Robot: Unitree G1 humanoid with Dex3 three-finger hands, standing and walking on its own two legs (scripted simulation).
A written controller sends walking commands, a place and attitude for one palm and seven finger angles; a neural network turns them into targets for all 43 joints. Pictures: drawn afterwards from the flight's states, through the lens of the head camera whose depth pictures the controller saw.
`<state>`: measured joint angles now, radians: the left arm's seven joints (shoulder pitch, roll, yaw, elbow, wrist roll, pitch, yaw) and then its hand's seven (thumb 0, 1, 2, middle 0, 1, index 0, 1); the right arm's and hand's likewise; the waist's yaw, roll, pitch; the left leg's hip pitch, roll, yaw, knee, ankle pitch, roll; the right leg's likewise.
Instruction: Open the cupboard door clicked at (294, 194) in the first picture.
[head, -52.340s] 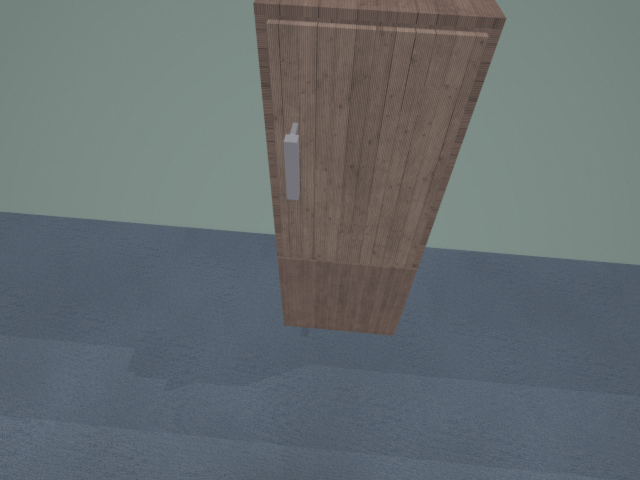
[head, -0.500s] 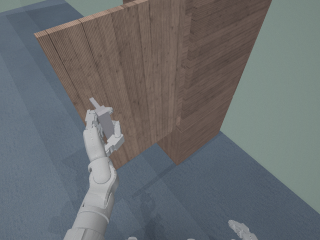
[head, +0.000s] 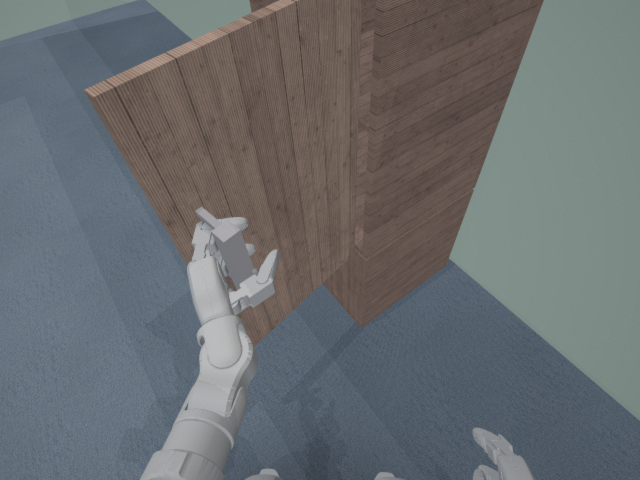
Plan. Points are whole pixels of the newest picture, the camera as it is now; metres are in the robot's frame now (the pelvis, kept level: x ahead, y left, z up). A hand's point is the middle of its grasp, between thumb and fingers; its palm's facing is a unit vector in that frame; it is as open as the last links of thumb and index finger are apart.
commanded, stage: open thumb and fingers to let go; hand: left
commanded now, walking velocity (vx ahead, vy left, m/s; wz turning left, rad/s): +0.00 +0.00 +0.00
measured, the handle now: (228, 254) +0.40 +0.13 +0.05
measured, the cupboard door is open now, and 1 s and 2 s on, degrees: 100 100 100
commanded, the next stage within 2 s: slide the hand sideways off the handle in 0.52 s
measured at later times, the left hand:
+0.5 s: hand (257, 272) +0.36 +0.09 +0.06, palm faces +0.30 -0.95 -0.01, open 15.0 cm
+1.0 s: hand (246, 294) +0.33 +0.10 +0.05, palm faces -0.14 -0.99 +0.03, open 16.3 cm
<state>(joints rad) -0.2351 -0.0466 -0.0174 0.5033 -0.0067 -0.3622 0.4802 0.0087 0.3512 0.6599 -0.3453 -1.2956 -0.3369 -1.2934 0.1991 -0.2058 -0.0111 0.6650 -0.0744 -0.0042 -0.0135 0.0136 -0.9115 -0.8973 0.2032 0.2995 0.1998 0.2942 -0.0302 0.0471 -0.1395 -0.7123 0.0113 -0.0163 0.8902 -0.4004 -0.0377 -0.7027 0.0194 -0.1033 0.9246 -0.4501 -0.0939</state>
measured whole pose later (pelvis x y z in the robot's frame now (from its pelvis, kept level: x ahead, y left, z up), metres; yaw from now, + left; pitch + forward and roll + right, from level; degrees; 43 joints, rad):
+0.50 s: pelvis -0.01 +0.03 +0.00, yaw -1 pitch +13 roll +0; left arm -0.29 -0.09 -0.07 0.57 0.06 -0.39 0.56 -0.01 -0.49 0.30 -0.27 -0.76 -0.25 -0.75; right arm 0.23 -0.19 -0.01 0.66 -0.09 0.00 0.01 0.01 -0.91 -0.90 0.20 0.30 0.20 0.29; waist -0.03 0.04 -0.14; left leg -0.75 0.00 0.01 0.95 -0.42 0.00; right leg -0.73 0.01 -0.08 0.95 -0.44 -0.06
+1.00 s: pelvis -0.01 +0.05 +0.00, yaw -2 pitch +11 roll +0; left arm -0.26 0.04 -0.08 0.55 -0.11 -0.39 0.03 -0.01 -0.50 0.30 -0.15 -0.32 -0.15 -0.32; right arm 0.27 -0.23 0.01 0.59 -0.01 -0.05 0.00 0.01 -0.91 -0.90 0.20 0.30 0.20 0.29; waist -0.03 0.03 -0.11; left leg -0.71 -0.01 0.03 0.93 -0.41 0.03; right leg -0.70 0.00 -0.06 0.93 -0.42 -0.03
